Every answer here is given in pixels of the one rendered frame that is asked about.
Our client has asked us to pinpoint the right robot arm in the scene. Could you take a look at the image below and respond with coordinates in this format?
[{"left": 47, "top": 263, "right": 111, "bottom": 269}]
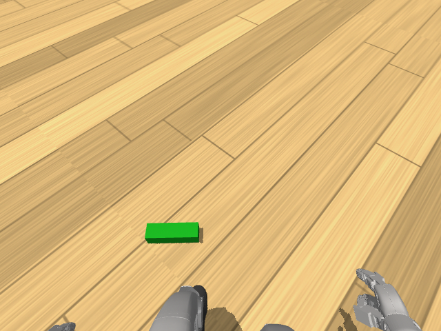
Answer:
[{"left": 382, "top": 314, "right": 422, "bottom": 331}]

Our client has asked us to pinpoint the carton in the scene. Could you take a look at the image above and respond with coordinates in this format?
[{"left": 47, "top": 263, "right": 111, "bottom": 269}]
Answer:
[{"left": 145, "top": 222, "right": 199, "bottom": 243}]

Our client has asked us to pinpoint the left robot foot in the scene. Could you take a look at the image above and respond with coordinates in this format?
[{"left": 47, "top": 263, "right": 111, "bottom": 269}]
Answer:
[{"left": 193, "top": 285, "right": 207, "bottom": 331}]

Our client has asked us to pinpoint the right robot hand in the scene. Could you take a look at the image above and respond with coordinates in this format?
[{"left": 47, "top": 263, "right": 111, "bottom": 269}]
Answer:
[{"left": 353, "top": 268, "right": 409, "bottom": 331}]

